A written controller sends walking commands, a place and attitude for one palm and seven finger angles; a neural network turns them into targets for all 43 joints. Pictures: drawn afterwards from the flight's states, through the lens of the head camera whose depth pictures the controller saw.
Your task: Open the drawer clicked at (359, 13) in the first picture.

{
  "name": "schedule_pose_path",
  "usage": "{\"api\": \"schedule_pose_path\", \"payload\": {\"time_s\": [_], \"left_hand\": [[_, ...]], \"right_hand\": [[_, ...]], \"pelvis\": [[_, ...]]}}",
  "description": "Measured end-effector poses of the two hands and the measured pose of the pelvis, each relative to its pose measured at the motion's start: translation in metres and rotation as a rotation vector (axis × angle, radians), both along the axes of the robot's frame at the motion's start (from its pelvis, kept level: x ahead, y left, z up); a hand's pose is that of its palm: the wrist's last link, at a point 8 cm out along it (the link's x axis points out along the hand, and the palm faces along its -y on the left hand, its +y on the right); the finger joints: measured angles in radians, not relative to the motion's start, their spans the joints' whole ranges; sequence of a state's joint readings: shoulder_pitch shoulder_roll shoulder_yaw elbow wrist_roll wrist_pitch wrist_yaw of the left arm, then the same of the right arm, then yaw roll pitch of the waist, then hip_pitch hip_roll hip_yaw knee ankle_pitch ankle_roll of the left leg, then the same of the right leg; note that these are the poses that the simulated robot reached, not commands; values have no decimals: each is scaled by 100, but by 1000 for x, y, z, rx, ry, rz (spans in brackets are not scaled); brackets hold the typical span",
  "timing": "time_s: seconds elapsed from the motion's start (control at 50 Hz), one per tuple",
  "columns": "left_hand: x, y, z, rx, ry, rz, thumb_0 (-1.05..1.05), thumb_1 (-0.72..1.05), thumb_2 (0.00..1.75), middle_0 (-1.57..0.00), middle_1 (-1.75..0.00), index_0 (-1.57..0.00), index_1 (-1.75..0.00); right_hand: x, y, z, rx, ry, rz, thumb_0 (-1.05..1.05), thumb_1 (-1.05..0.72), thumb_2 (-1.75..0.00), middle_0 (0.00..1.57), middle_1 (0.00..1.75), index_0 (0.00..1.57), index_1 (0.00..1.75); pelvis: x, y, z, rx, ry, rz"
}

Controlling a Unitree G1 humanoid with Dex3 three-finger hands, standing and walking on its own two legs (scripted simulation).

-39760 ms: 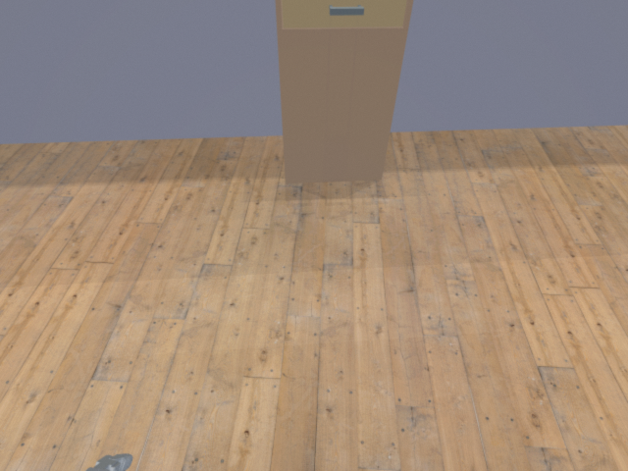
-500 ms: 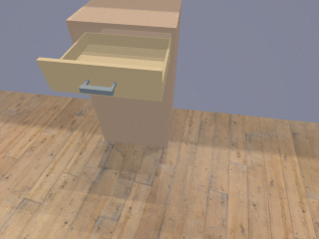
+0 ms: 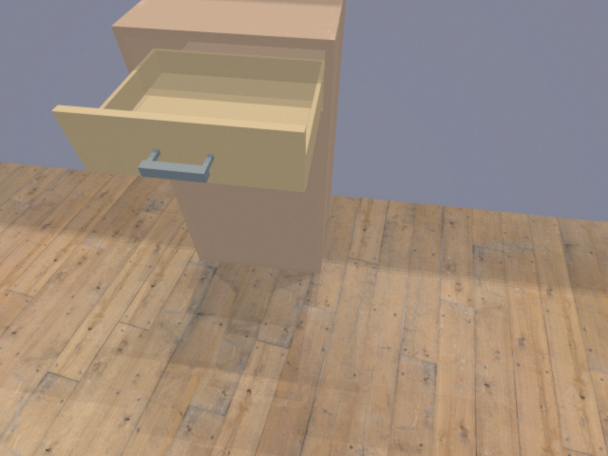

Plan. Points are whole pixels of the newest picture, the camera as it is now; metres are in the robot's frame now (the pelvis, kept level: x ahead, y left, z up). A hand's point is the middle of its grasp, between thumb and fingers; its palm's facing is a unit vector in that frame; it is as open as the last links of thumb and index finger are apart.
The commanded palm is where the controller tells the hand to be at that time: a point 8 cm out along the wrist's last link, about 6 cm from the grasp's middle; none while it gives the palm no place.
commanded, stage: look to check the result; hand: left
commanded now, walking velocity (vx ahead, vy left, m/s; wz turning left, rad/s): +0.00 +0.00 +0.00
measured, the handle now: (178, 164) +0.57 +0.26 +0.04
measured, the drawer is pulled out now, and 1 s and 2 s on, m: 0.30 0.30 0.30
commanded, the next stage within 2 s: stand and wait in 0.26 s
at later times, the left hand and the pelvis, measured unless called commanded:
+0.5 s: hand out of the picture +0.01 +0.16 -0.18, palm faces +0.03 -0.98 -0.19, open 7.4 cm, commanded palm none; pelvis +0.02 -0.01 +0.00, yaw +0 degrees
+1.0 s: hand out of the picture +0.03 +0.16 -0.18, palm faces +0.02 -0.98 -0.20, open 7.4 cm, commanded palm none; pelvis +0.03 -0.01 +0.00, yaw -1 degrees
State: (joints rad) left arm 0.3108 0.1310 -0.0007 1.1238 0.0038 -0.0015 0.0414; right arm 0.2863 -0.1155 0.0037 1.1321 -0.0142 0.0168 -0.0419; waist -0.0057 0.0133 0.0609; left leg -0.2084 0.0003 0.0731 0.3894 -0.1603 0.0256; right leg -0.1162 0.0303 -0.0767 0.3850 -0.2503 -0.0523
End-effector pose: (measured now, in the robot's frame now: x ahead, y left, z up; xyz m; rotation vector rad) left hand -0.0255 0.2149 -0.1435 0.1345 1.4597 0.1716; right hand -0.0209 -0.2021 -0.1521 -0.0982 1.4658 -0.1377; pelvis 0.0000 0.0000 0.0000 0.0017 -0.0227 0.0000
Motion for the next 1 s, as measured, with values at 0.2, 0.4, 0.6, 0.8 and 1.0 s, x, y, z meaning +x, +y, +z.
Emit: {"api": "schedule_pose_path", "payload": {"time_s": [0.2,0.4,0.6,0.8,1.0], "left_hand": [[8,-8,-1,-11,-3,1,0,91,90,-20,-30,-20,-30],[25,-11,-2,-9,-27,-11,0,91,90,-20,-30,-20,-30],[39,-9,-2,4,-42,-18,0,91,90,-20,-30,-20,-30],[43,-8,-2,5,-38,-20,0,91,90,-20,-30,-20,-30],[48,-3,-2,7,-43,-24,0,91,90,-20,-30,-20,-30]], "right_hand": [[18,-13,2,-24,-21,6,1,-92,-90,20,30,20,30],[29,-22,4,-36,-32,5,1,-91,-90,20,30,20,30],[33,-26,4,-39,-28,-1,1,-91,-90,20,30,20,30],[36,-26,4,-42,-22,-2,0,-91,-90,20,30,20,30],[43,-26,5,-49,-35,0,0,-91,-90,20,30,20,30]], "pelvis": [[9,-4,0,4,1,-2],[16,-10,0,5,3,-5],[22,-14,0,5,4,-7],[25,-13,0,4,6,-9],[28,-11,0,5,6,-11]]}}
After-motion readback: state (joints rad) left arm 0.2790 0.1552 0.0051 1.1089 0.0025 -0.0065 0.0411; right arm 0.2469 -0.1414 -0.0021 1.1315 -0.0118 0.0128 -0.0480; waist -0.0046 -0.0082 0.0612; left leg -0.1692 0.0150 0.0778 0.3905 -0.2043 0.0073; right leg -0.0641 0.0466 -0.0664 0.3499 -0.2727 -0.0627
